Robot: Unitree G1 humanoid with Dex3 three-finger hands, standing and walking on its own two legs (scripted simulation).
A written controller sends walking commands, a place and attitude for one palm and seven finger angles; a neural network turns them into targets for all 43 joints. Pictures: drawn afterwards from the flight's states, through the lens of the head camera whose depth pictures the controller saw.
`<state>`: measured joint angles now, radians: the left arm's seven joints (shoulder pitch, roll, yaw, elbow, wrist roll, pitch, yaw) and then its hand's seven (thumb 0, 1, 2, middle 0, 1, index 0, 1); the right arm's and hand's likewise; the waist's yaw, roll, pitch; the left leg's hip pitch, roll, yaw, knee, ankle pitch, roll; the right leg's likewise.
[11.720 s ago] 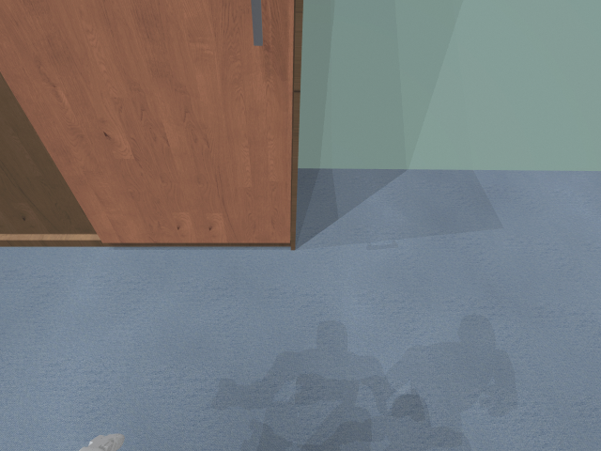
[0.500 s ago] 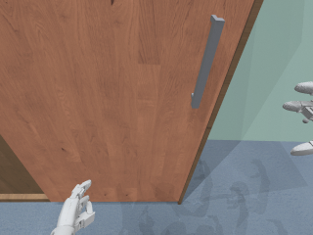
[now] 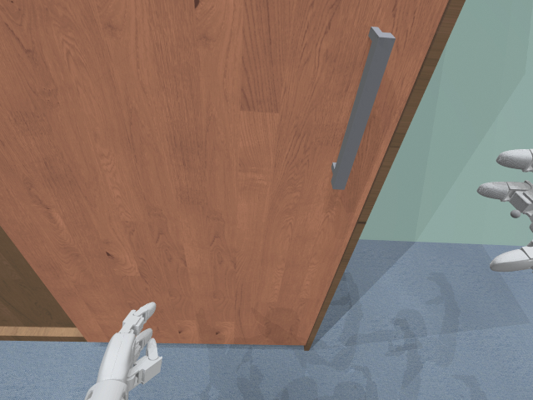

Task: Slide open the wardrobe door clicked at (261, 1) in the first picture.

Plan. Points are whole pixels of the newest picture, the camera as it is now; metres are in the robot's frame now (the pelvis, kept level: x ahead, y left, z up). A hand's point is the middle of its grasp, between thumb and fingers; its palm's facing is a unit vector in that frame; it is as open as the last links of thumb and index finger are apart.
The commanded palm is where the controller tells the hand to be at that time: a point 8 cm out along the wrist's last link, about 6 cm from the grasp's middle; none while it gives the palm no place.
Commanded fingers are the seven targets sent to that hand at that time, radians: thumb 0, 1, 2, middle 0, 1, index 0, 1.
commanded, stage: move the hooked fingers beside the handle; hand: right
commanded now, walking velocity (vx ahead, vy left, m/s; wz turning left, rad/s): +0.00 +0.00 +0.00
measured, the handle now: (354, 117) +0.47 -0.12 +0.23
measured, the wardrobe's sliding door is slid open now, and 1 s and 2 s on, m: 0.00 0.00 0.00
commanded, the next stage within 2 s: none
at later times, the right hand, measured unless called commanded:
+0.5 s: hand (471, 190) +0.33 -0.24 +0.22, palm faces +0.05 +0.99 -0.09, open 13.9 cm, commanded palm +0.29 -0.29 +0.23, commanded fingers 0.00 0.50 -0.30 0.30 1.20 0.30 1.20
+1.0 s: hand (442, 178) +0.36 -0.22 +0.21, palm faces +0.03 +1.00 -0.04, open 14.0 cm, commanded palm +0.33 -0.27 +0.23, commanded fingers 0.00 0.50 -0.30 0.30 1.20 0.30 1.20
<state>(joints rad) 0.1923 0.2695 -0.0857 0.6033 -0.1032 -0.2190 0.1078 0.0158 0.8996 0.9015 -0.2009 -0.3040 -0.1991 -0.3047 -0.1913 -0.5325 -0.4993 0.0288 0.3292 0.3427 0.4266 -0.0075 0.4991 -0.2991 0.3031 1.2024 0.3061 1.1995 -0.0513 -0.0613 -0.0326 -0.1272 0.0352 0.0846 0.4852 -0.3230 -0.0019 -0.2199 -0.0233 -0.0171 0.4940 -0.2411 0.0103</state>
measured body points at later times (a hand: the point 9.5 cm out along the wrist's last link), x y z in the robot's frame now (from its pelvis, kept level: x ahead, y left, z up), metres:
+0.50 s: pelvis +0.01 +0.00 +0.00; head -0.01 +0.03 +0.45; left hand +0.20 +0.23 -0.07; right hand +0.32 -0.30 +0.23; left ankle -0.04 +0.11 -0.74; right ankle +0.02 -0.13 -0.74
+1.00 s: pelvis +0.00 +0.00 +0.00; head -0.02 +0.03 +0.45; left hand +0.18 +0.24 -0.08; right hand +0.35 -0.28 +0.22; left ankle -0.04 +0.11 -0.74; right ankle +0.02 -0.13 -0.74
